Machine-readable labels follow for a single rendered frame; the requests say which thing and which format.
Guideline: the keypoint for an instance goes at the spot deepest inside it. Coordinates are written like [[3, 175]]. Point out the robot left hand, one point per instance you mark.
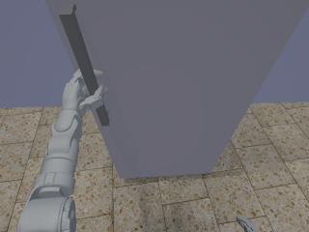
[[78, 99]]

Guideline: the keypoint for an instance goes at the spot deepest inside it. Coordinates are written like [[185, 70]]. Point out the robot right hand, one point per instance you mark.
[[247, 225]]

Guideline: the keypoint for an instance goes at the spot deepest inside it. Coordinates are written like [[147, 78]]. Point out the handle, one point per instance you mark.
[[72, 29]]

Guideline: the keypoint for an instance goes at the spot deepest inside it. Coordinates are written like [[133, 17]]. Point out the fridge door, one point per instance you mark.
[[180, 74]]

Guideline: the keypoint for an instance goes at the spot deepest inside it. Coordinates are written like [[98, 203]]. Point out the robot left upper arm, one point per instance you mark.
[[52, 214]]

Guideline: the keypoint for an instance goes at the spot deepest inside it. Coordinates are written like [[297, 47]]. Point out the left robot forearm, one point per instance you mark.
[[56, 178]]

